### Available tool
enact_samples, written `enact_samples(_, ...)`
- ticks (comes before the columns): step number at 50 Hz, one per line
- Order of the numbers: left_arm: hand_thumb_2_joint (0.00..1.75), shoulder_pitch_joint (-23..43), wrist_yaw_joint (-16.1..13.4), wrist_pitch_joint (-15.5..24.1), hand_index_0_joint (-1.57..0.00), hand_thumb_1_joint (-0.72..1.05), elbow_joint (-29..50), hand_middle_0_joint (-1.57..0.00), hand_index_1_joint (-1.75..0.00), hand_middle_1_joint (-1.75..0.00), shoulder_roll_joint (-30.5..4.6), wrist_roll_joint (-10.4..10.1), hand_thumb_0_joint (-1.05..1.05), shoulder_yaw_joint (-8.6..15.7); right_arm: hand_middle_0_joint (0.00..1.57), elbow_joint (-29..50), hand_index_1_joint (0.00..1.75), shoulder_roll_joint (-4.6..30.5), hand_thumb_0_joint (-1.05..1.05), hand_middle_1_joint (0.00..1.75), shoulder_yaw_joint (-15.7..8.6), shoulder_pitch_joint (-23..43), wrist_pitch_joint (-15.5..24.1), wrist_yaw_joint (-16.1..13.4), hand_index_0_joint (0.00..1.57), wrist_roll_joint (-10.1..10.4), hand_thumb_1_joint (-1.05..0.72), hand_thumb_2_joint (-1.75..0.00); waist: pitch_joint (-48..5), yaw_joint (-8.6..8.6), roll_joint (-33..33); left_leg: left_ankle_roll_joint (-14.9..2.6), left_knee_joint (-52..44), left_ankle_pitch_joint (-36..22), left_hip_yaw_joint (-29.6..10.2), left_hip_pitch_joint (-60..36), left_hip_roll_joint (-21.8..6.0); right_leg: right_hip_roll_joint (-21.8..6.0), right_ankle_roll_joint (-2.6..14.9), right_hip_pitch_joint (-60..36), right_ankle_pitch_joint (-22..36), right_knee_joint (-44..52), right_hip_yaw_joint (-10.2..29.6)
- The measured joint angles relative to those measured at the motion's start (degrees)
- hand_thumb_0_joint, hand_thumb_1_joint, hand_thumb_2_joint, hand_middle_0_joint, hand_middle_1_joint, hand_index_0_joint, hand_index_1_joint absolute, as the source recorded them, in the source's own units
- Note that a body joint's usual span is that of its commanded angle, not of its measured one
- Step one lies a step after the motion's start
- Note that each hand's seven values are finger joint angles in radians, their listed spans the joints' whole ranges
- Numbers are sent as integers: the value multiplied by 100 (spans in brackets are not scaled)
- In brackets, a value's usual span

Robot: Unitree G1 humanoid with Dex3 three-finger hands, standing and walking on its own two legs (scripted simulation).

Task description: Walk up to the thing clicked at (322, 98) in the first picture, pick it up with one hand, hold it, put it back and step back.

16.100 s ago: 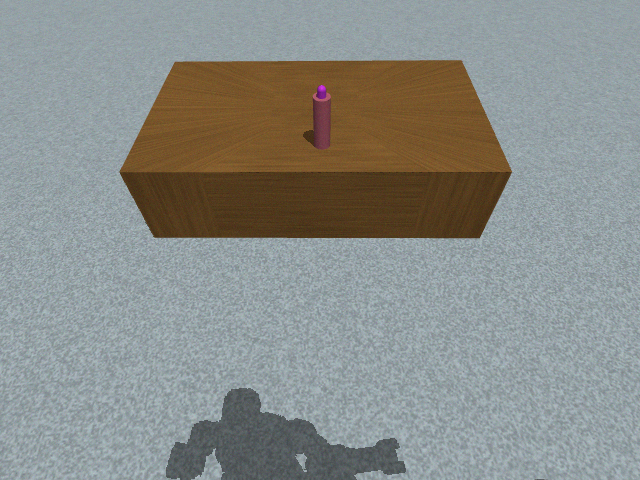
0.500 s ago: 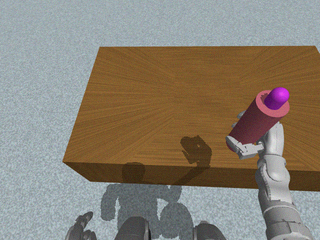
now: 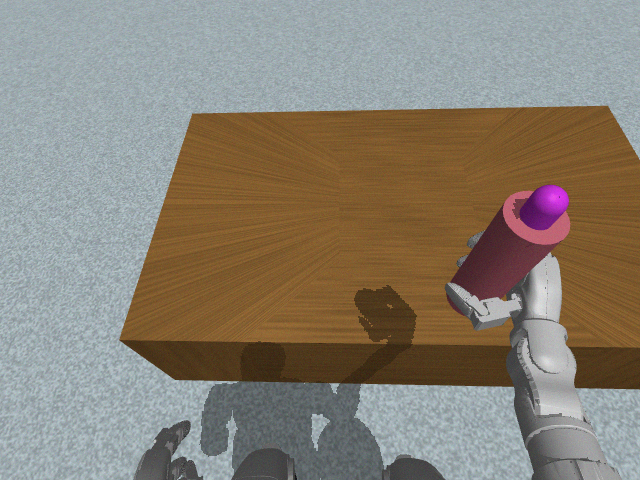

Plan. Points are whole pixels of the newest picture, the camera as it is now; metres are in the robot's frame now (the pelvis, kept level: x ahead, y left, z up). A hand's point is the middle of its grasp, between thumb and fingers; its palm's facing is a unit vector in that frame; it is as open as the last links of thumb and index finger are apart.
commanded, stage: hold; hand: right
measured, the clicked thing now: (502, 256) +0.33 -0.18 +0.09
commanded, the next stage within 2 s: none
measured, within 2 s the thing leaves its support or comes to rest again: neither
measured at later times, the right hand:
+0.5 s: hand (484, 277) +0.33 -0.17 +0.04, palm faces +0.19 +0.98 -0.02, open 8.9 cm
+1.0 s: hand (484, 274) +0.33 -0.17 +0.05, palm faces +0.19 +0.98 -0.02, open 8.9 cm
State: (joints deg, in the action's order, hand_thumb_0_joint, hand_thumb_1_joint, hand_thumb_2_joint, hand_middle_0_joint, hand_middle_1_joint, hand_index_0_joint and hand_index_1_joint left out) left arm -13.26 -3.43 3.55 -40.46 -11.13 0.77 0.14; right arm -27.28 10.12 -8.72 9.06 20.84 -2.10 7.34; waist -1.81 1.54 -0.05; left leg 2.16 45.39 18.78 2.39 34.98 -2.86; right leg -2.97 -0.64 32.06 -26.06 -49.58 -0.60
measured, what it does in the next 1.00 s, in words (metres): stands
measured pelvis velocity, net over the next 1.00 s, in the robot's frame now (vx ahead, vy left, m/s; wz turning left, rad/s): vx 0.00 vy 0.00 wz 0.00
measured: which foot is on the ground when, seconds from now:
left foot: down 0.00-1.00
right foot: down 0.00-1.00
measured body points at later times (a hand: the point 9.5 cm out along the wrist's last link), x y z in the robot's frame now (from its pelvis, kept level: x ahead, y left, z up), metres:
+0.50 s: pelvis +0.00 +0.00 +0.01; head +0.05 -0.01 +0.45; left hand +0.13 +0.24 -0.10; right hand +0.32 -0.22 +0.05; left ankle +0.04 +0.15 -0.70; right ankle -0.01 -0.12 -0.70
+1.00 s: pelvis +0.00 +0.00 +0.01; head +0.05 -0.01 +0.46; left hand +0.12 +0.24 -0.10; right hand +0.32 -0.22 +0.05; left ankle +0.04 +0.15 -0.70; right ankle -0.01 -0.12 -0.70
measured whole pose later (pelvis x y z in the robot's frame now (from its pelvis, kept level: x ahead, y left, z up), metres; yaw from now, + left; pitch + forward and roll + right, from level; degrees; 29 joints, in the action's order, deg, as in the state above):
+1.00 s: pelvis +0.00 +0.00 +0.01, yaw +0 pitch +6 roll +1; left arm -13.3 -3.9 4.3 -40.9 -11.0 0.5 -0.3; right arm -24.6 9.8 -7.7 7.5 18.9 -2.8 7.3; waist -0.9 1.0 0.0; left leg 2.1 42.1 17.7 2.5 30.6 -2.9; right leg -2.7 -0.7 27.5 -24.6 -45.8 -0.6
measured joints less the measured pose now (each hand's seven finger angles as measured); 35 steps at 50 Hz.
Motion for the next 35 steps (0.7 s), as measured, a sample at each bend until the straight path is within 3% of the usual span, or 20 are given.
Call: enact_samples(35, 91, 58, -31, 61, -20, 88, -5, -20, -31, -31, 24, -16, 1, -36, 78, 239, 119, -62, -4, 114, 104, -167, -180, -62, 85, -16, 39, -117, 87, -37, -3, -17, -285, -87, 19, -405, 1, 11, -17, -419, 129, 341, 6)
